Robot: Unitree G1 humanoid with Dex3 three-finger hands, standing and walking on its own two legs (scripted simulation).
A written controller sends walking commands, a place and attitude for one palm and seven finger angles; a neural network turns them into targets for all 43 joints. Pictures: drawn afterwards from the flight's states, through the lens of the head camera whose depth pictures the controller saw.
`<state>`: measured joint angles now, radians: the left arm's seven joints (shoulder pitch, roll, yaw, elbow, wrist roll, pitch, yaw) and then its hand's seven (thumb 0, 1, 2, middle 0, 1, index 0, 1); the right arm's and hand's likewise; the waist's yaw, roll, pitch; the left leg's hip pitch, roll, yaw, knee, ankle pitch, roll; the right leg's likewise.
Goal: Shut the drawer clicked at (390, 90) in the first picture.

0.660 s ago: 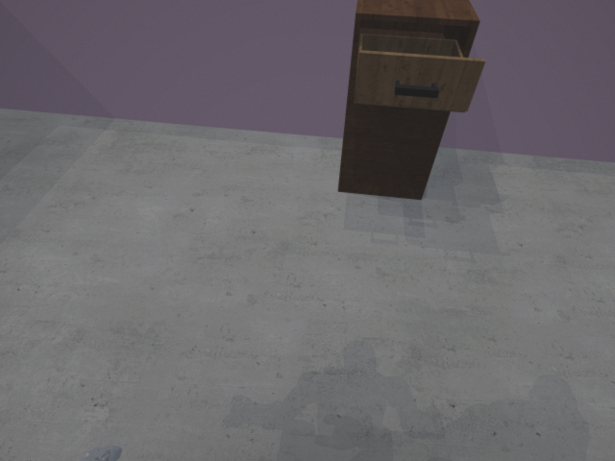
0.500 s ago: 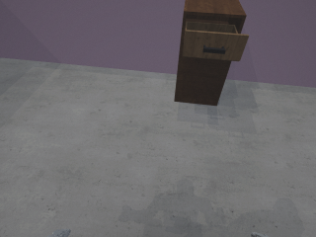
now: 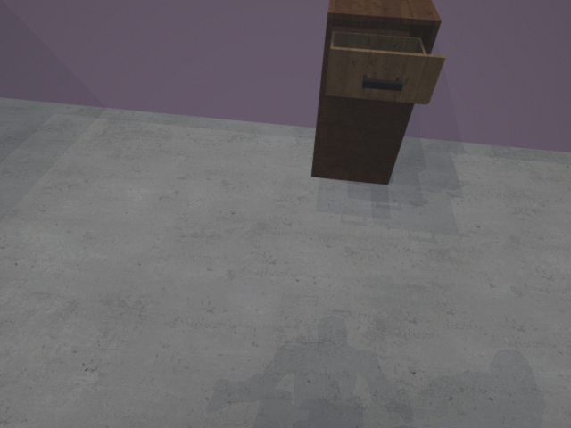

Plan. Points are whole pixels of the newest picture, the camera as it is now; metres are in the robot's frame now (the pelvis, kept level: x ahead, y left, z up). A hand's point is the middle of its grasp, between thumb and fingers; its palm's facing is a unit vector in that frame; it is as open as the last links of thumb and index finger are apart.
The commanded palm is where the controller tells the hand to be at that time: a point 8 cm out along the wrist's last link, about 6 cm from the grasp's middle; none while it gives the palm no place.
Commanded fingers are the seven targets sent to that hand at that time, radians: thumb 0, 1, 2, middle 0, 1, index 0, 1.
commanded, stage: stand and wait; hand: left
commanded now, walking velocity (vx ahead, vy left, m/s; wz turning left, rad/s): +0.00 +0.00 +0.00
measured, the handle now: (381, 81) +1.16 -0.26 -0.06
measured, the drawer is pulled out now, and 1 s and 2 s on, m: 0.27 0.27 0.27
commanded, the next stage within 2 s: look at it before walking up in 0.16 s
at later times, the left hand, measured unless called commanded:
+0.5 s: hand out of the picture +0.07 +0.24 -0.15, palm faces -0.03 -0.94 -0.33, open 7.4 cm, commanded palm none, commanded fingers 0.00 0.90 0.90 -0.20 -0.30 -0.20 -0.30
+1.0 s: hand out of the picture +0.07 +0.24 -0.16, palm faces -0.04 -0.94 -0.33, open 7.4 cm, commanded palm none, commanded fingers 0.00 0.90 0.90 -0.20 -0.30 -0.20 -0.30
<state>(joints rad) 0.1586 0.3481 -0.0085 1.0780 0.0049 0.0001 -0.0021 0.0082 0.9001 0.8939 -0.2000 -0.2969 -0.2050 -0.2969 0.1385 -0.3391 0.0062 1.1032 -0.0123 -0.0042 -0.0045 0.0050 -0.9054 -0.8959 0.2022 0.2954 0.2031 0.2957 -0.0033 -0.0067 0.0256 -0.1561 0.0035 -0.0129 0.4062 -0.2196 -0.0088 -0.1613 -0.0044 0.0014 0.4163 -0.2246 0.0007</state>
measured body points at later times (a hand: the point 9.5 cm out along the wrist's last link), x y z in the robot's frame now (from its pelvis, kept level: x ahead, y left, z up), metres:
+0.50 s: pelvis -0.01 +0.00 +0.00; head -0.01 +0.00 +0.45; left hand +0.07 +0.29 -0.13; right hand +0.07 -0.30 -0.13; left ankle +0.00 +0.13 -0.74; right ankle +0.00 -0.12 -0.74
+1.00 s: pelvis +0.00 +0.00 +0.00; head +0.00 +0.00 +0.45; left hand +0.07 +0.29 -0.13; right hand +0.07 -0.30 -0.13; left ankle +0.00 +0.13 -0.74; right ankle +0.00 -0.12 -0.74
